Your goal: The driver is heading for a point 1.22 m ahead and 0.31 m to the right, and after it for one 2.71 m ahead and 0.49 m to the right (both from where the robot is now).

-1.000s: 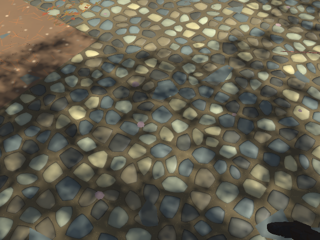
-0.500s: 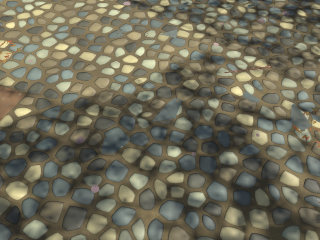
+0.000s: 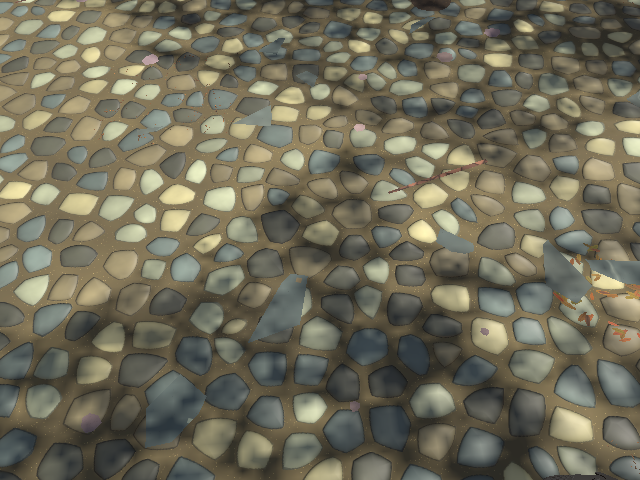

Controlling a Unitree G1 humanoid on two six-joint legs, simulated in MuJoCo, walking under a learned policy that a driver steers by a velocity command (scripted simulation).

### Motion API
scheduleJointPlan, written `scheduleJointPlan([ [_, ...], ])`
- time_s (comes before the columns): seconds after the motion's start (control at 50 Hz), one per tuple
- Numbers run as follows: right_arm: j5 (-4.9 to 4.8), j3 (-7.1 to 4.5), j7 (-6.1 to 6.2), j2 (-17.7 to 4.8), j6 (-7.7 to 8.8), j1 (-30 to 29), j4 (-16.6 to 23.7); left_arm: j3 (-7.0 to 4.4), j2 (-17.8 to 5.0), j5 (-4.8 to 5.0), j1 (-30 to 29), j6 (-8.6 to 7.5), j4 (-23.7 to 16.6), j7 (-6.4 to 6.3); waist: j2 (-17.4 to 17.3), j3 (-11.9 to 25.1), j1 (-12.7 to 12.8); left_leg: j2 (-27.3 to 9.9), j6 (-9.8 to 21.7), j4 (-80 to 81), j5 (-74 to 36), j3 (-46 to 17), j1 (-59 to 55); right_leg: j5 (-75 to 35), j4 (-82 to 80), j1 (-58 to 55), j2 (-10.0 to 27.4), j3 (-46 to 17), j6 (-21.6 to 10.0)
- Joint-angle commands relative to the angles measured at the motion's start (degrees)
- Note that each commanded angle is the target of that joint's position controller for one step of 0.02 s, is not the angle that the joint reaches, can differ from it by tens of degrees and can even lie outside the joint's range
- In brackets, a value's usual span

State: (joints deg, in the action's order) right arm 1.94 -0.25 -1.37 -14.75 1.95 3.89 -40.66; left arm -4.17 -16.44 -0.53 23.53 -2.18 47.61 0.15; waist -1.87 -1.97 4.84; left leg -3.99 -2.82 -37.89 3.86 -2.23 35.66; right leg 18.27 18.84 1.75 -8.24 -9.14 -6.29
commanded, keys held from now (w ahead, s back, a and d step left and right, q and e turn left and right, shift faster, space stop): w+e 0.82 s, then w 0.18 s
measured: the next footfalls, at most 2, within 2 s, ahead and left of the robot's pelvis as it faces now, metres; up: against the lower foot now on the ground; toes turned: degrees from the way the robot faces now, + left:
left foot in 0.08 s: +0.22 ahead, +0.13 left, +0.00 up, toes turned -5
right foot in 0.60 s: +0.42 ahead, -0.16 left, +0.00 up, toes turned -26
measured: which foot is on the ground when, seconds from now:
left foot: up 0.00-0.06, down 0.08-0.62, up 0.64-1.00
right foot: down 0.00-0.10, up 0.12-0.58, down 0.60-1.00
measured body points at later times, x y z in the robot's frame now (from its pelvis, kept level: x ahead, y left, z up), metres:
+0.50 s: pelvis +0.25 +0.01 +0.00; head +0.29 +0.00 +0.45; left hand +0.52 +0.17 -0.09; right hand +0.17 -0.25 -0.12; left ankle +0.18 +0.14 -0.74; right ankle +0.35 -0.15 -0.69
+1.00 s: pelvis +0.49 -0.13 +0.00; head +0.51 -0.16 +0.45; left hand +0.65 +0.10 -0.12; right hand +0.52 -0.43 -0.10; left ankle +0.71 -0.09 -0.69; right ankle +0.39 -0.14 -0.74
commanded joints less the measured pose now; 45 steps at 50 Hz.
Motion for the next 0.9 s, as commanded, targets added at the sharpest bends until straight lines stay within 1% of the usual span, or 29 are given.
scheduleJointPlan([
  [0.02,-0.40,-1.49,0.28,-6.40,1.79,-3.06,5.25,-2.48,-10.35,-0.50,-0.29,-0.58,-3.63,-0.74,6.87,1.25,-2.11,3.13,1.69,6.01,2.14,0.66,-7.54,-32.55,1.92,1.16,15.31,-11.81,-4.49],
  [0.04,-0.49,-2.00,0.64,-7.59,2.06,1.39,3.97,-2.57,-10.94,-0.60,-2.26,-0.75,-4.25,-0.67,7.06,2.55,-4.35,4.44,2.61,7.43,4.65,0.99,-14.45,-35.93,5.15,3.09,14.87,-12.16,-3.35],
  [0.06,-0.34,-2.66,1.22,-8.85,2.61,8.50,1.89,-2.49,-11.02,-0.33,-3.55,-1.04,-4.47,-0.30,5.06,5.68,-8.06,5.28,3.78,10.91,4.44,1.63,-23.90,-38.04,13.08,5.03,12.30,-10.74,-2.03],
  [0.08,0.68,-3.61,2.08,-12.02,3.33,16.39,0.82,-1.70,-8.37,0.30,-3.33,-1.54,-5.13,0.30,0.03,11.93,-11.41,-2.07,6.17,13.29,10.02,-5.31,-36.33,-30.79,26.62,10.41,8.19,-7.01,-0.42],
  [0.1,2.05,-4.69,2.86,-17.01,3.06,21.18,1.42,-0.27,-2.60,1.83,-0.29,-1.79,-7.36,0.32,-10.30,18.60,-11.11,-17.84,10.23,17.80,20.60,-26.93,-49.94,-0.87,43.39,25.05,0.84,0.30,1.51],
  [0.12,1.02,-5.20,2.57,-17.40,2.13,18.03,1.14,-0.38,-5.25,0.45,3.31,-1.28,-7.96,0.27,-15.95,19.59,-6.99,-22.18,14.53,22.79,24.21,-44.35,-48.80,13.39,51.16,33.82,0.95,2.36,1.37],
  [0.14,0.51,-4.03,2.32,-11.21,1.68,13.72,2.28,-0.72,-7.41,-0.67,1.34,-0.33,-6.00,0.06,-5.56,11.26,-6.17,-20.13,14.03,22.52,29.21,-36.90,-41.60,8.35,54.39,35.92,5.53,2.06,1.24],
  [0.16,0.07,-3.07,2.08,-7.28,1.67,11.21,2.29,-0.59,-7.03,-0.98,-2.32,-0.07,-6.10,0.73,-0.56,5.53,-6.35,-16.61,12.88,23.53,24.89,-27.26,-34.62,4.00,52.31,35.04,7.28,3.02,1.72],
  [0.18,0.18,-2.68,2.04,-6.09,1.77,10.07,1.98,-0.48,-5.96,-0.98,-3.38,0.26,-6.32,1.27,-1.67,3.23,-5.39,-13.72,11.27,25.00,18.19,-19.88,-30.74,2.01,49.76,33.59,8.89,3.66,2.27],
  [0.2,-0.01,-2.57,2.19,-5.87,2.18,10.82,1.05,-0.46,-5.64,-1.61,-3.97,0.89,-6.62,1.81,-4.12,1.88,-5.05,-11.98,10.74,25.80,12.12,-14.72,-28.44,1.28,48.40,32.75,10.02,4.14,2.88],
  [0.26,-0.84,-3.00,1.54,-6.50,3.74,13.04,-0.68,-0.11,-4.49,-1.63,-5.51,2.16,-7.54,2.80,-4.48,2.00,-4.46,-11.14,11.36,27.40,-0.04,-6.74,-27.83,-2.12,48.12,33.32,10.69,5.12,3.77],
  [0.3,-0.97,-3.35,1.32,-6.98,4.13,13.84,-1.40,0.08,-4.06,-1.62,-8.92,2.40,-8.94,3.22,-3.73,1.33,-4.67,-11.58,12.09,28.91,-2.01,-3.16,-28.92,-5.27,46.64,36.70,11.42,5.28,4.42],
  [0.36,-0.81,-3.60,1.24,-7.13,3.97,15.31,-2.66,0.49,-3.21,-1.52,-14.24,2.43,-10.87,3.62,-3.22,-0.28,-5.52,-10.80,11.97,29.69,-4.99,2.44,-30.57,-10.49,40.47,39.87,11.93,6.51,5.22],
  [0.42,-0.83,-3.86,1.20,-7.61,3.83,15.97,-3.49,1.28,-1.77,-1.39,-19.38,2.07,-12.49,4.33,-3.25,-1.29,-6.59,-9.72,10.83,29.21,-6.65,7.78,-30.90,-15.99,30.16,37.05,12.12,9.24,4.77],
  [0.48,-0.83,-4.34,1.56,-8.95,3.41,17.96,-4.64,1.59,-1.59,-1.58,-23.82,1.96,-14.21,4.90,-3.30,-2.52,-7.81,-11.00,9.83,28.31,-8.92,10.42,-33.48,-14.22,22.49,34.21,11.71,12.65,3.06],
  [0.52,-0.79,-4.59,1.85,-9.82,2.67,19.43,-5.61,1.47,-2.04,-1.93,-24.98,1.97,-14.95,4.80,-3.36,-2.70,-8.13,-11.84,9.08,25.44,-15.08,12.10,-36.90,-10.01,19.18,32.60,10.37,14.73,1.38],
  [0.56,-0.69,-4.91,2.19,-11.56,1.85,19.96,-6.33,0.94,-2.85,-2.34,-22.38,1.94,-14.54,4.15,-4.27,-0.23,-6.52,-12.08,8.23,16.65,-34.03,14.59,-39.65,-3.53,16.97,26.85,6.62,17.06,-0.94],
  [0.58,-0.75,-5.03,2.29,-12.40,1.32,20.04,-6.48,0.36,-3.70,-2.50,-17.30,1.61,-13.21,3.66,-4.10,3.05,-4.16,-11.88,8.03,7.86,-41.13,15.56,-39.89,-1.57,15.27,21.01,4.05,17.51,-2.44],
  [0.6,-0.99,-4.87,2.32,-12.37,0.89,19.38,-6.01,-0.59,-4.96,-2.90,-7.52,1.02,-10.00,2.90,-1.62,8.69,0.34,-10.49,6.79,-5.47,-38.01,17.16,-35.14,-3.99,10.87,8.48,2.00,16.86,-4.19],
  [0.62,-1.28,-3.94,1.97,-9.32,1.02,20.30,-3.52,-2.45,-10.59,-3.32,0.32,0.95,-8.30,1.88,6.02,15.88,3.00,-8.09,4.45,-23.66,-18.00,17.46,-19.08,5.68,8.26,-9.01,12.80,0.95,-8.08],
  [0.64,-0.83,-3.33,1.07,-5.58,1.43,18.62,0.93,-3.91,-16.60,-1.08,-1.86,1.38,-9.52,1.37,18.01,20.12,-0.34,3.85,1.18,-42.06,26.82,11.74,2.52,2.64,0.58,-20.56,27.06,-30.97,-15.02],
  [0.66,-0.20,-3.90,0.95,-9.40,1.73,12.15,2.26,-3.87,-15.50,-0.30,0.02,1.82,-9.91,0.95,8.26,18.09,3.08,2.28,1.50,-44.74,24.08,1.93,9.03,-6.93,-1.64,-20.14,27.03,-30.09,-15.35],
  [0.68,-1.03,-3.29,0.82,-7.71,2.30,10.43,2.63,-3.21,-12.93,-0.14,-1.76,1.71,-8.47,0.33,5.45,11.04,1.09,-0.45,1.99,-42.33,19.04,1.11,9.85,-14.52,-0.73,-13.94,25.89,-21.14,-14.67],
  [0.7,-1.03,-2.94,0.98,-7.02,2.64,11.71,1.71,-2.25,-9.61,-0.05,-3.81,1.40,-7.89,0.05,2.53,5.81,-1.96,-2.51,2.20,-35.64,16.45,1.14,6.21,-21.89,-1.22,-5.32,22.88,-15.33,-12.09],
  [0.72,-0.18,-2.98,1.00,-6.99,2.03,12.06,1.66,-1.65,-8.06,0.20,-5.91,0.96,-7.81,-0.14,2.47,3.90,-4.28,-3.49,1.84,-31.71,16.54,0.59,2.62,-25.25,-2.02,0.15,19.90,-11.79,-10.57],
  [0.74,0.66,-2.91,0.91,-6.98,0.99,14.10,0.82,-1.20,-6.91,0.23,-8.03,0.60,-8.37,-0.10,2.90,3.89,-6.04,-3.68,1.33,-29.80,16.34,0.62,-1.00,-26.81,-3.08,3.83,17.99,-9.27,-9.96],
  [0.78,1.11,-2.93,0.53,-6.48,-0.60,14.76,0.65,-1.10,-6.97,0.39,-7.56,-0.43,-8.03,0.28,3.37,4.38,-6.90,-3.00,0.47,-26.81,15.54,1.54,-2.90,-28.73,-4.45,6.90,16.23,-7.64,-10.43],
  [0.82,0.90,-2.72,0.33,-5.57,-1.09,11.92,1.50,-1.48,-8.13,0.24,-5.78,-0.81,-7.21,0.41,3.35,3.00,-6.34,-2.65,-0.19,-22.44,11.71,2.12,-1.37,-25.18,-6.20,8.61,15.07,-7.25,-10.31],
  [0.9,0.67,-2.29,0.01,-4.59,-0.82,3.57,3.35,-1.07,-7.06,0.43,-1.35,-1.27,-5.11,0.49,4.62,0.14,-3.23,-2.52,-0.14,-10.55,1.29,2.47,2.25,-23.82,-7.88,5.75,14.33,-6.06,-8.09],
])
